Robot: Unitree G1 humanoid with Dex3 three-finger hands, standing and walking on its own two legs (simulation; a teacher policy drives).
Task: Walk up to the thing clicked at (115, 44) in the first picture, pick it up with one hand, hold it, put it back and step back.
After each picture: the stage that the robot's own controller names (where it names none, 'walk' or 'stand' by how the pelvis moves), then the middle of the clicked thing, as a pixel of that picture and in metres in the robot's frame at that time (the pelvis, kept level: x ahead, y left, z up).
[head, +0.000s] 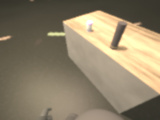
stand; (117, 37) +0.71 -0.20 +0.09
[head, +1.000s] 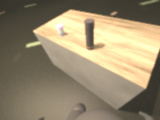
walk; (89, 36) +0.63 +0.07 +0.12
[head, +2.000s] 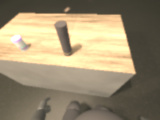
stand; (65, 41) +0.50 +0.20 +0.13
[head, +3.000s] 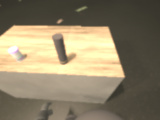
stand; (61, 51) +0.48 +0.24 +0.10
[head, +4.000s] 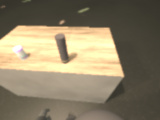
stand; (62, 50) +0.50 +0.24 +0.09
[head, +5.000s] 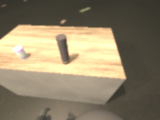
stand; (63, 51) +0.49 +0.23 +0.09
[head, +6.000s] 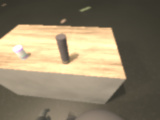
stand; (63, 50) +0.49 +0.23 +0.09
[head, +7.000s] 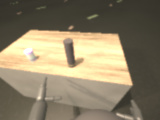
rise first; (70, 54) +0.48 +0.20 +0.09
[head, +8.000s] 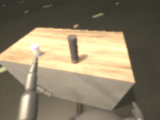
go down; (73, 50) +0.52 +0.19 +0.10
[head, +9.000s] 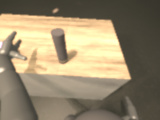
go down; (61, 49) +0.46 +0.19 +0.11
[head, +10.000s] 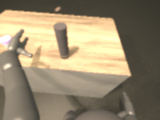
close in; (62, 43) +0.49 +0.18 +0.12
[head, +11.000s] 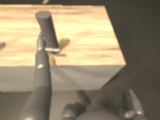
close; (50, 36) +0.51 +0.21 +0.16
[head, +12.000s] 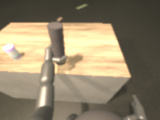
lift; (58, 47) +0.41 +0.19 +0.21
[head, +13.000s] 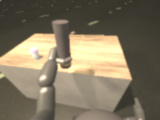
lift; (63, 47) +0.33 +0.17 +0.29
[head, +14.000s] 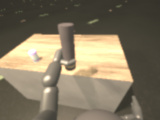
hold; (68, 49) +0.34 +0.14 +0.27
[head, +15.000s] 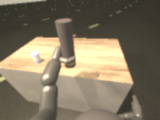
hold; (67, 46) +0.32 +0.15 +0.31
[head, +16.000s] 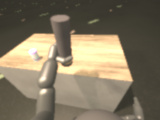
hold; (64, 45) +0.32 +0.15 +0.31
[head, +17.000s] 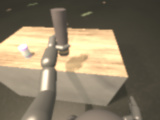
crouch; (61, 35) +0.44 +0.19 +0.28
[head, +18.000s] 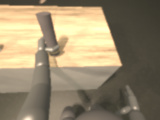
lower; (50, 37) +0.52 +0.20 +0.14
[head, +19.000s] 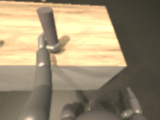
lower; (51, 34) +0.51 +0.21 +0.16
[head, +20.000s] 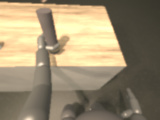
lower; (50, 34) +0.51 +0.21 +0.16
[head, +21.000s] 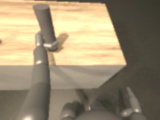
lower; (48, 32) +0.52 +0.21 +0.16
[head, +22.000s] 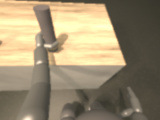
loosen; (48, 32) +0.52 +0.21 +0.16
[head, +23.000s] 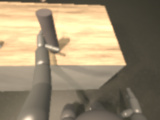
withdraw; (50, 35) +0.51 +0.20 +0.16
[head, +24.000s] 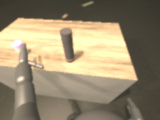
sink last; (68, 47) +0.47 +0.18 +0.13
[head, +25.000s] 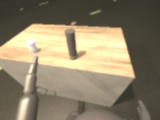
stand; (71, 46) +0.52 +0.20 +0.13
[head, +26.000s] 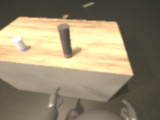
stand; (66, 43) +0.51 +0.20 +0.14
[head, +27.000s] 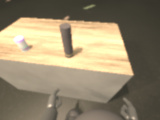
stand; (67, 43) +0.51 +0.19 +0.15
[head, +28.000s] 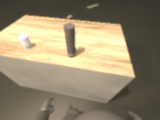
stand; (70, 42) +0.51 +0.19 +0.14
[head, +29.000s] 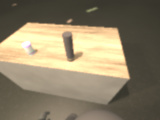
stand; (69, 48) +0.52 +0.20 +0.09
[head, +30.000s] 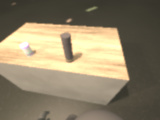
stand; (67, 49) +0.51 +0.20 +0.09
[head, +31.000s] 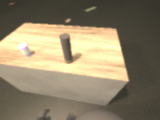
stand; (67, 50) +0.50 +0.21 +0.09
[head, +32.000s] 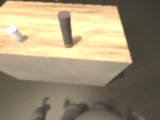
walk; (66, 32) +0.55 +0.20 +0.10
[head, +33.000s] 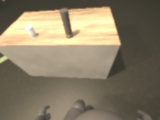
walk; (67, 25) +0.75 +0.28 +0.11
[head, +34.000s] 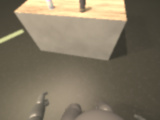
walk; out of the picture +1.09 +0.17 +0.12
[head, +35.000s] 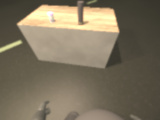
stand; (80, 14) +1.10 +0.19 +0.11
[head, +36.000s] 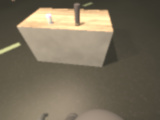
stand; (77, 15) +1.15 +0.22 +0.09
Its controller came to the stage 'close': yes
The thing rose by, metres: 0.21
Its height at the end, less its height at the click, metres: +0.00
